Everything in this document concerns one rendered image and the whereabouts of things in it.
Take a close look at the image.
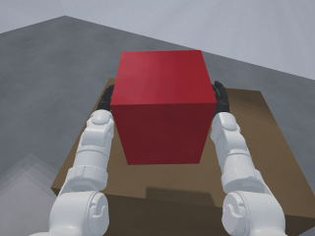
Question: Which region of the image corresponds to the robot right hand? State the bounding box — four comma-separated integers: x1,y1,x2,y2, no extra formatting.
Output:
212,81,230,119

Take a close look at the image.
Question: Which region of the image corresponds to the robot left hand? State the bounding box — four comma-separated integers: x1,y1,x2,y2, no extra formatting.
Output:
96,84,115,116

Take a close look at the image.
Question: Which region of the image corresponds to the carton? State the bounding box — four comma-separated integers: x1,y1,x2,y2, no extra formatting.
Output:
110,50,217,165

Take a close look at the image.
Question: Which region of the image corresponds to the left robot upper arm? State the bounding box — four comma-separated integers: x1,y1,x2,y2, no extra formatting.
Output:
30,191,109,236

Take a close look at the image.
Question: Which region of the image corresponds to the pedestal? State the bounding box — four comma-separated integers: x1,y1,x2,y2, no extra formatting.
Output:
50,78,315,236

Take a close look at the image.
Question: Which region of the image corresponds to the right robot upper arm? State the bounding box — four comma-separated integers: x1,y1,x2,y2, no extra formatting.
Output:
221,190,287,236

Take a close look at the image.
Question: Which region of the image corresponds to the right robot forearm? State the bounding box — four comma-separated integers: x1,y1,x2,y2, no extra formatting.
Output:
210,112,285,229

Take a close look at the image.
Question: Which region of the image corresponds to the left robot forearm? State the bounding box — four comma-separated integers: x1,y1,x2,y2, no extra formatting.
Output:
48,109,114,229

